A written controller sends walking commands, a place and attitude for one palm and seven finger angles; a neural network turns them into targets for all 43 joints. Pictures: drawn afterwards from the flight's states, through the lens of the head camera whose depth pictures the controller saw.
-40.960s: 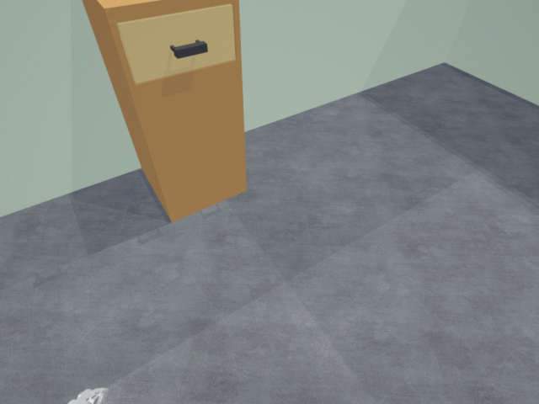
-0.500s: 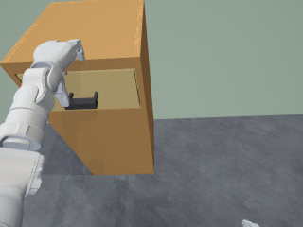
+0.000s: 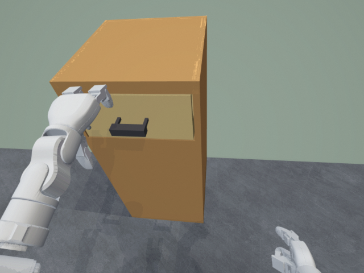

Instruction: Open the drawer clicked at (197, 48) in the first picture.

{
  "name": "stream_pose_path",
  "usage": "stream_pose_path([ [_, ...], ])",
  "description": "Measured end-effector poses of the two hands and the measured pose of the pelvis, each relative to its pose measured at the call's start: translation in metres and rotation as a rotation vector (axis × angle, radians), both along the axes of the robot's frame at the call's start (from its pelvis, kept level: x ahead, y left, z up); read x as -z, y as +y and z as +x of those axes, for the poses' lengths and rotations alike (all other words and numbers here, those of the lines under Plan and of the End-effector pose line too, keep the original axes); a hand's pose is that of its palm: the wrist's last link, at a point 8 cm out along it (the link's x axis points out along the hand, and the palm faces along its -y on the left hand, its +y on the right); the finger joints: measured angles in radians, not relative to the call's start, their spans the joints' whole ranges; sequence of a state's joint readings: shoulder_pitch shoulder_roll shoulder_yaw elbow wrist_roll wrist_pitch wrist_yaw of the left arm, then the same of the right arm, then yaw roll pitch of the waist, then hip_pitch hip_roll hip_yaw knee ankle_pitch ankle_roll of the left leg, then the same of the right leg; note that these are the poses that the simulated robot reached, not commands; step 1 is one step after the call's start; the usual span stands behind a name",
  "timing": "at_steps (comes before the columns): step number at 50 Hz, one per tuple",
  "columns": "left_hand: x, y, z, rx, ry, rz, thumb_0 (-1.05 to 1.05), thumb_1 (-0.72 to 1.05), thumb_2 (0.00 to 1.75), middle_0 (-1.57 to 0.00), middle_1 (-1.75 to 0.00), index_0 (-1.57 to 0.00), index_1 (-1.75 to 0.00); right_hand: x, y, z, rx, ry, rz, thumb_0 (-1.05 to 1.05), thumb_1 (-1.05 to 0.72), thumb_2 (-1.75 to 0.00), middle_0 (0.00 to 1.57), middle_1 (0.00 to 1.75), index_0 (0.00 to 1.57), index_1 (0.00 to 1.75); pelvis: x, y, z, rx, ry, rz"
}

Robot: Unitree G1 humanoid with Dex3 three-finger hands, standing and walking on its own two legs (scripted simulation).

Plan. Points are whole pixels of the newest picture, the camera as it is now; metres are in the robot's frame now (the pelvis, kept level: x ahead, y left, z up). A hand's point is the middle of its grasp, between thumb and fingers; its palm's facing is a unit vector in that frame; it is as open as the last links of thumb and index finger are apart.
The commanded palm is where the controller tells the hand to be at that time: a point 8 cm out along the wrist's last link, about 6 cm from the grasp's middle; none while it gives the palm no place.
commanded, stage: draw the hand back to the body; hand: left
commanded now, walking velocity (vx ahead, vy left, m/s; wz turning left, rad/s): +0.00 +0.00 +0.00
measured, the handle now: (130, 125) +0.50 +0.23 +0.03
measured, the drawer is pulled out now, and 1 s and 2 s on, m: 0.00 0.00 0.00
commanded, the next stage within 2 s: step back with the hand held close in 1.10 s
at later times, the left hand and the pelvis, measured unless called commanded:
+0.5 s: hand (68, 145) +0.26 +0.22 +0.21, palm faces +0.40 -0.87 -0.29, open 12.2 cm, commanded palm +0.20 +0.25 +0.22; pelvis +0.00 -0.02 +0.00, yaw -1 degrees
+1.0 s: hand (37, 208) +0.16 +0.22 +0.20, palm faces +0.46 -0.80 -0.38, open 8.0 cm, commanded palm +0.11 +0.26 +0.21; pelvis -0.02 -0.02 +0.00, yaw +0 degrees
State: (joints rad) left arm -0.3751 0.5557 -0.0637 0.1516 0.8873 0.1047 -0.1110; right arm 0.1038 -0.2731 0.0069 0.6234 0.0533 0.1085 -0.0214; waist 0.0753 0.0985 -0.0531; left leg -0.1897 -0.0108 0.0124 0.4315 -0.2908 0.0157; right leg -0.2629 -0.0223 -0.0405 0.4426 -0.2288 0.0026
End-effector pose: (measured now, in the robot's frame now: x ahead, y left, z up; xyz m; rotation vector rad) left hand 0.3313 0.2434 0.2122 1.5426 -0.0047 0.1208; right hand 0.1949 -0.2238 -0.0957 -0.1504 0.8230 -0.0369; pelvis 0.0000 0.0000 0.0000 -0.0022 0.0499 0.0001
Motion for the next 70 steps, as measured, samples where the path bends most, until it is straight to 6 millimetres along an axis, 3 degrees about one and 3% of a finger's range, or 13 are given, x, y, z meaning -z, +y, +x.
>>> stream_pose_path([
  [6, -0.002, 0.010, -0.030, -0.023, -0.001, -0.010, 0.00, -0.49, 0.30, -0.32, -1.20, -0.32, -1.20, -0.018, 0.017, 0.028, -0.071, -0.082, 0.004, 0.01, -0.91, -0.90, 0.20, 0.30, 0.19, 0.30, -0.001, -0.002, -0.003, -0.012, -0.026, -0.001],
  [9, -0.001, 0.009, -0.043, 0.074, -0.119, -0.547, 0.00, -0.48, 0.30, -0.32, -1.19, -0.32, -1.19, -0.025, 0.026, 0.030, -0.089, -0.136, 0.009, 0.01, -0.91, -0.90, 0.20, 0.30, 0.19, 0.30, -0.002, -0.003, -0.005, -0.019, -0.063, -0.004],
  [11, 0.003, 0.003, -0.054, 0.133, -0.216, -0.816, 0.00, -0.46, 0.31, -0.31, -1.18, -0.32, -1.18, -0.030, 0.030, 0.026, -0.096, -0.161, 0.008, 0.01, -0.91, -0.90, 0.20, 0.30, 0.19, 0.30, -0.002, -0.005, -0.005, -0.011, -0.080, -0.005],
  [14, 0.004, -0.002, -0.069, 0.179, -0.336, -1.040, 0.00, -0.41, 0.33, -0.31, -1.15, -0.31, -1.15, -0.033, 0.032, 0.015, -0.094, -0.175, -0.004, 0.01, -0.91, -0.90, 0.20, 0.30, 0.20, 0.30, -0.003, -0.009, -0.002, 0.001, -0.096, -0.008],
  [17, -0.001, 0.002, -0.082, 0.183, -0.434, -1.124, 0.00, -0.34, 0.36, -0.31, -1.10, -0.31, -1.10, -0.030, 0.026, 0.001, -0.078, -0.162, -0.018, 0.01, -0.90, -0.90, 0.20, 0.30, 0.20, 0.30, -0.003, -0.012, 0.001, 0.007, -0.108, -0.011],
  [26, -0.007, 0.013, -0.112, 0.128, -0.509, -1.094, 0.00, -0.06, 0.48, -0.28, -0.92, -0.28, -0.92, -0.010, -0.010, -0.037, -0.017, -0.076, -0.062, 0.01, -0.90, -0.90, 0.20, 0.30, 0.20, 0.30, -0.003, -0.017, 0.002, 0.017, -0.113, -0.011],
  [33, 0.004, 0.002, -0.146, 0.111, -0.436, -1.060, 0.00, 0.18, 0.59, -0.26, -0.76, -0.26, -0.76, -0.012, -0.030, -0.041, 0.022, -0.106, -0.086, 0.01, -0.90, -0.90, 0.20, 0.30, 0.20, 0.30, -0.003, -0.020, 0.000, 0.023, -0.111, -0.012],
  [42, -0.006, 0.004, -0.198, 0.075, -0.466, -0.973, 0.01, 0.49, 0.72, -0.24, -0.56, -0.24, -0.56, -0.025, -0.023, -0.025, 0.001, -0.214, -0.070, 0.01, -0.91, -0.90, 0.20, 0.30, 0.19, 0.30, -0.001, -0.024, -0.008, 0.015, -0.129, -0.014],
  [46, -0.004, 0.006, -0.212, 0.049, -0.491, -0.978, 0.01, 0.63, 0.78, -0.23, -0.47, -0.23, -0.47, -0.028, -0.013, -0.021, -0.030, -0.242, -0.057, 0.01, -0.91, -0.90, 0.20, 0.30, 0.20, 0.30, -0.001, -0.025, -0.015, 0.005, -0.140, -0.015],
  [52, -0.001, 0.010, -0.217, 0.028, -0.517, -1.002, 0.01, 0.79, 0.85, -0.22, -0.37, -0.22, -0.37, -0.028, -0.001, -0.024, -0.060, -0.253, -0.043, 0.01, -0.90, -0.90, 0.20, 0.30, 0.20, 0.30, -0.001, -0.025, -0.023, -0.003, -0.151, -0.012],
  [60, -0.004, 0.009, -0.218, 0.054, -0.523, -0.999, 0.02, 0.87, 0.89, -0.21, -0.32, -0.21, -0.31, -0.025, 0.003, -0.038, -0.061, -0.240, -0.036, 0.01, -0.90, -0.90, 0.20, 0.30, 0.20, 0.30, -0.001, -0.022, -0.026, -0.001, -0.160, -0.011],
  [65, -0.007, 0.016, -0.215, 0.065, -0.522, -0.937, 0.02, 0.88, 0.89, -0.21, -0.31, -0.21, -0.31, -0.023, -0.005, -0.049, -0.038, -0.195, -0.066, 0.01, -0.90, -0.90, 0.20, 0.30, 0.20, 0.30, 0.000, -0.019, -0.030, -0.004, -0.112, -0.021],
  [70, 0.006, 0.018, -0.203, 0.085, -0.465, -0.950, 0.02, 0.89, 0.89, -0.21, -0.30, -0.21, -0.30, -0.019, -0.022, -0.070, 0.038, -0.117, -0.128, 0.01, -0.90, -0.90, 0.20, 0.30, 0.20, 0.30, 0.003, -0.009, -0.037, 0.000, -0.057, -0.025],
])
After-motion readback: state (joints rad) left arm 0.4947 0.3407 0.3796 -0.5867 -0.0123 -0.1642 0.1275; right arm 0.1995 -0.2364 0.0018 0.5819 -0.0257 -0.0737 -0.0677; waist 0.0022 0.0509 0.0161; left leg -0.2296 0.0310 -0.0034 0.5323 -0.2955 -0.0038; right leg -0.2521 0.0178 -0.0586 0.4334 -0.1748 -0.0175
